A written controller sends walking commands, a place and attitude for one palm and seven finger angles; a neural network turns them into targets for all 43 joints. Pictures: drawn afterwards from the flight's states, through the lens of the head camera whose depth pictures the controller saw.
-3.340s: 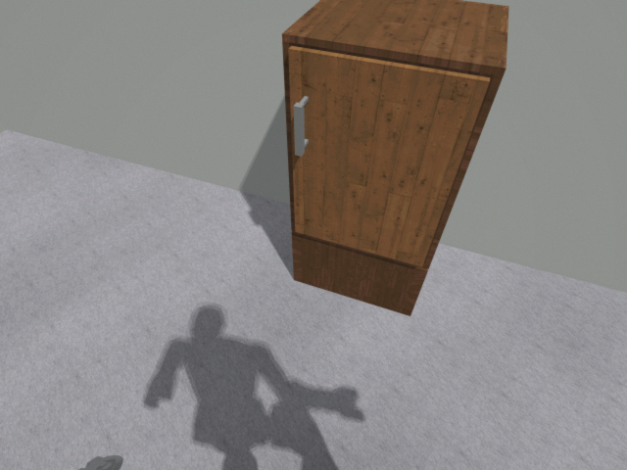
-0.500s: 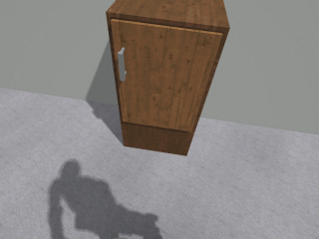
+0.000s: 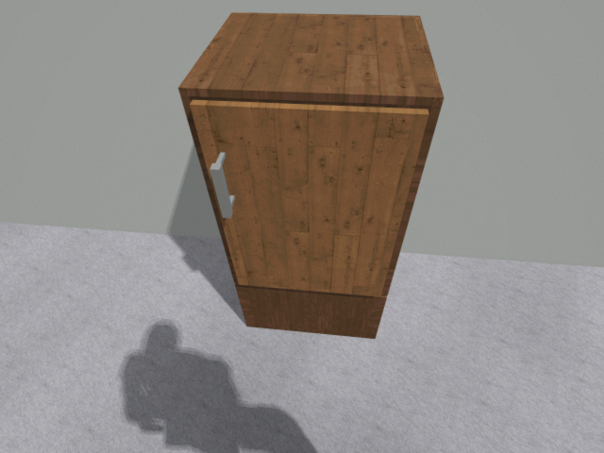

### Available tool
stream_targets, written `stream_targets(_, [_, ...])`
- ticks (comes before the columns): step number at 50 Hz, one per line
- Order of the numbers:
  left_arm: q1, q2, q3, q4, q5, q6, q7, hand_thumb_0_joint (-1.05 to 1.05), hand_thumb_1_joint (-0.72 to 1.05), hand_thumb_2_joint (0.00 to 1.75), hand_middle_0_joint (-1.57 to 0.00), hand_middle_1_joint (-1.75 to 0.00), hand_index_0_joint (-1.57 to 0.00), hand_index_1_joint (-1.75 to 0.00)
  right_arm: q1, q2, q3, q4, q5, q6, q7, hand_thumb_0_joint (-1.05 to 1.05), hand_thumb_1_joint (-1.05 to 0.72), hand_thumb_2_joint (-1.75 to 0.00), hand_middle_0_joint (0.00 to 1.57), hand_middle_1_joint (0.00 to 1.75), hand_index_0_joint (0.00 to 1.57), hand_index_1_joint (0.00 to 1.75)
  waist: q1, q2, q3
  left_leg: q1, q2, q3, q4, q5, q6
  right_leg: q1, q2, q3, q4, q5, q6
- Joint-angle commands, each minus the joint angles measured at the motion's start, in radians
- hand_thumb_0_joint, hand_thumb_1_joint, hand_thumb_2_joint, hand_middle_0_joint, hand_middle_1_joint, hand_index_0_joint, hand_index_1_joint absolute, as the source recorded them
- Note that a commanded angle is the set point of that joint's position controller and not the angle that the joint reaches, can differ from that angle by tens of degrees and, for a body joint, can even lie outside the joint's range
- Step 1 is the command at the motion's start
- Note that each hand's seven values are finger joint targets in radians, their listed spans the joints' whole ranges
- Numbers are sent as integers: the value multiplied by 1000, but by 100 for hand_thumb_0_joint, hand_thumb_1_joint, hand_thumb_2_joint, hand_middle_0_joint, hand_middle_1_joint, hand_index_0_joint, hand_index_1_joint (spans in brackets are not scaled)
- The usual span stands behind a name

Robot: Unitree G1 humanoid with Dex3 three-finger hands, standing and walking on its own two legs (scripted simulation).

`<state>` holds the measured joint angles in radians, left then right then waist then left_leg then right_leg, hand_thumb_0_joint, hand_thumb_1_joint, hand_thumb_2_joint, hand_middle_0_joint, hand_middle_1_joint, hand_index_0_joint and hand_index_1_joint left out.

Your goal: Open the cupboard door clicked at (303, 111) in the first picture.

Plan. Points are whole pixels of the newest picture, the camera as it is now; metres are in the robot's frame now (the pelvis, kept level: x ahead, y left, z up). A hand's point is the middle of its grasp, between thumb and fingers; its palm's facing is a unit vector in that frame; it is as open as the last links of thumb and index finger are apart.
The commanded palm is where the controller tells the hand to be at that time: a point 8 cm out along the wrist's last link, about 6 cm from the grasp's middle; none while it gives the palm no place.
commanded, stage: come to a stop and stand still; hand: left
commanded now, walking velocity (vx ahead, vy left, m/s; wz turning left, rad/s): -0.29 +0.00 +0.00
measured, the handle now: (224, 186) +0.62 +0.20 -0.03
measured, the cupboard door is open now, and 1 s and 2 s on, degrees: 0 0 0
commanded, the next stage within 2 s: look again from close up in 1.40 s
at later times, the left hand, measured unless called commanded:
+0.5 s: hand out of the picture +0.09 +0.22 -0.17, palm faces -0.01 -0.97 -0.26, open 7.4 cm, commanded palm none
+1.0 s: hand out of the picture -0.01 +0.18 -0.18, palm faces -0.03 -0.98 -0.19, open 7.3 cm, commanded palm none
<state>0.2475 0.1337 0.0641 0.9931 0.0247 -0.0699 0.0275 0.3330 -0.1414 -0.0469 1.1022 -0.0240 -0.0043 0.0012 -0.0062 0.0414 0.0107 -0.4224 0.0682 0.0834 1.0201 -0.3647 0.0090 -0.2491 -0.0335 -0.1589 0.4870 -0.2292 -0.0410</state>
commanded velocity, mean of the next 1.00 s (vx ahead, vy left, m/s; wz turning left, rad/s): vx -0.07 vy -0.04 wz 0.00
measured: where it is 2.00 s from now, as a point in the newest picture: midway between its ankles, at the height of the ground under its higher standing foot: outside the picture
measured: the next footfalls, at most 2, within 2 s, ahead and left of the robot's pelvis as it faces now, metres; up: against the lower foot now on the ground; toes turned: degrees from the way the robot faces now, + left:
left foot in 0.14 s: +0.14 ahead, +0.16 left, +0.00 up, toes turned +5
right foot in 0.50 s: +0.10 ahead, -0.09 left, +0.00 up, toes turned -5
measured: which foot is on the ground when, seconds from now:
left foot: up 0.00-0.12, down 0.14-0.52, up 0.54-0.74, down 0.76-1.00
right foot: down 0.00-0.18, up 0.20-0.48, down 0.50-1.00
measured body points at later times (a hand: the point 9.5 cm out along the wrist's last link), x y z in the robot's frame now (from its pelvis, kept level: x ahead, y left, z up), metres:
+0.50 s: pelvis +0.02 +0.01 -0.01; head +0.05 +0.01 +0.44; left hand +0.09 +0.27 -0.15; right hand +0.09 -0.23 -0.16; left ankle +0.10 +0.16 -0.74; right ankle +0.01 -0.11 -0.74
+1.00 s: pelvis -0.01 +0.01 +0.00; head +0.00 +0.01 +0.45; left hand +0.00 +0.24 -0.16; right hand -0.01 -0.21 -0.16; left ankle +0.01 +0.11 -0.74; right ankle +0.01 -0.11 -0.74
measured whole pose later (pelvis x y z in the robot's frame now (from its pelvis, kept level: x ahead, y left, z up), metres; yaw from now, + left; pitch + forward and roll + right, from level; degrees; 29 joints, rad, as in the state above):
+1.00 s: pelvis -0.01 +0.01 +0.00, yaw -2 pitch -1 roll -1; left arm 0.30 0.15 -0.01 1.10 0.02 -0.01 0.03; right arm 0.30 -0.15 0.00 1.07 -0.01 0.00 -0.02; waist -0.01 0.01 0.03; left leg -0.25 0.01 0.05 0.52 -0.26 0.02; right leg -0.25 -0.02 -0.07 0.48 -0.22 0.00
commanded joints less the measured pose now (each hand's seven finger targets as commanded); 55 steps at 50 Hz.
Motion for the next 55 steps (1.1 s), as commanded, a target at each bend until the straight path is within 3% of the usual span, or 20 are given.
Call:
stream_targets(1, [44,102,2,-8,7,13,6,0,90,90,-20,-30,-20,-30,39,10,12,-56,8,-5,-5,0,-90,-90,20,30,20,30,-15,-156,35,45,29,-13,-212,55,-39,-51,-226,142,-233,360,-109])
stream_targets(6, [49,135,2,16,-8,52,9,0,90,90,-20,-30,-20,-30,46,-60,6,-43,14,-13,-21,0,-90,-90,20,30,20,30,-13,-110,-35,275,20,-10,-575,422,-42,-13,-127,95,-11,328,-18])
stream_targets(9, [125,91,-4,12,-14,81,13,0,90,90,-20,-30,-20,-30,12,-194,-18,-73,8,-11,-40,0,-90,-90,20,30,20,30,7,189,-44,306,294,-226,-631,999,120,-81,-6,46,209,-202,69])
stream_targets(11, [94,116,4,9,-9,98,13,0,90,90,-20,-30,-20,-30,5,-203,-25,-71,2,-3,-62,0,-90,-90,20,30,20,30,-15,232,-52,309,324,-244,-640,1094,182,-140,-4,133,463,-377,61])
stream_targets(17, [45,105,17,-28,-6,114,-7,0,90,90,-20,-30,-20,-30,-96,-219,-53,-115,-4,11,-63,0,-90,-90,20,30,20,30,-14,135,-109,344,279,-168,-618,842,172,-194,3,157,496,-284,72])
stream_targets(21, [83,91,13,-34,-7,113,-10,0,90,90,-20,-30,-20,-30,-151,-221,-59,-137,-7,17,-48,0,-90,-90,20,30,20,30,7,163,-97,205,263,-172,-647,533,143,-30,-6,124,242,-203,52])
stream_targets(23, [154,109,13,-13,0,100,-9,0,90,90,-20,-30,-20,-30,-167,-205,-57,-144,1,25,-36,0,-90,-90,20,30,20,30,42,82,-75,94,190,-127,-585,280,82,109,2,94,1,-11,54])
stream_targets(24, [151,155,17,-19,10,92,-5,0,90,90,-20,-30,-20,-30,-147,-152,-52,-151,10,29,-30,0,-90,-90,20,30,20,30,38,-75,-46,22,96,-71,-473,88,25,119,-86,201,-154,8,36])
stream_targets(25, [81,236,20,-44,16,84,-1,0,90,90,-20,-30,-20,-30,-144,-77,-34,-172,14,37,-20,0,-90,-90,20,30,20,30,9,-307,15,-57,-21,6,-330,-107,-36,19,-280,433,-258,-35,-48])
stream_targets(26, [39,249,14,-69,11,90,-3,0,90,90,-20,-30,-20,-30,-188,-93,-32,-186,9,48,-15,0,-90,-90,20,30,20,30,38,-243,17,18,-21,-67,-197,-175,-23,-131,-325,430,-290,-166,-113])
stream_targets(27, [6,236,18,-70,13,81,1,0,90,90,-20,-30,-20,-30,-205,-90,-33,-185,4,57,-16,0,-90,-90,20,30,20,30,25,-319,53,-18,-26,-99,-133,-147,-10,-163,-277,457,-296,-162,-114])
stream_targets(30, [-55,175,-1,-67,7,73,2,0,90,90,-20,-30,-20,-30,-119,-96,-29,-124,6,45,-13,0,-90,-90,20,30,20,30,-17,-217,57,12,-19,-74,-70,-45,-14,-111,-190,292,-216,35,-101])
stream_targets(34, [16,177,-1,-31,0,67,6,0,90,90,-20,-30,-20,-30,-99,-67,-7,-101,11,25,-23,0,-90,-90,20,30,20,30,10,-171,8,100,-19,-44,-369,-25,-27,24,-186,271,-145,206,-114])
stream_targets(37, [29,125,-16,3,-21,68,2,0,90,90,-20,-30,-20,-30,-30,-87,10,-52,9,0,-34,0,-90,-90,20,30,20,30,3,-36,0,277,53,-155,-647,270,7,-50,-95,222,-93,74,-15])
stream_targets(40, [29,108,-21,36,-16,77,0,0,90,90,-20,-30,-20,-30,-94,-117,13,-38,7,-11,-37,0,-90,-90,20,30,20,30,37,106,40,111,110,-222,-751,152,41,90,-40,153,-82,25,40])
stream_targets(44, [73,103,-32,88,-14,72,-4,0,90,90,-20,-30,-20,-30,-66,-101,19,-13,9,-12,-39,0,-90,-90,20,30,20,30,38,53,45,120,69,-185,-786,40,26,120,-57,168,-130,53,33])
stream_targets(45, [168,139,-51,110,-4,53,45,0,90,90,-20,-30,-20,-30,-149,-137,19,-88,22,-25,-29,0,-90,-90,20,30,20,30,69,36,85,133,41,-69,-524,182,-17,37,-119,218,-109,280,20])
stream_targets(46, [100,177,-47,70,-6,36,35,0,90,90,-20,-30,-20,-30,-50,-67,28,-97,14,-14,-21,0,-90,-90,20,30,20,30,-8,41,-15,172,-17,-84,-524,54,-17,23,-157,279,-133,53,-17])
stream_targets(48, [45,177,-42,34,-2,37,17,0,90,90,-20,-30,-20,-30,34,-78,30,-105,2,-15,-13,0,-90,-90,20,30,20,30,-30,19,-28,187,0,-100,-556,49,5,-48,-109,219,-114,-211,-23])
stream_targets(55, [104,106,-58,65,-6,46,2,0,90,90,-20,-30,-20,-30,19,-119,32,-122,6,-27,-22,0,-90,-90,20,30,20,30,4,-13,100,60,41,-189,-732,-60,40,-9,-48,172,-55,-89,3])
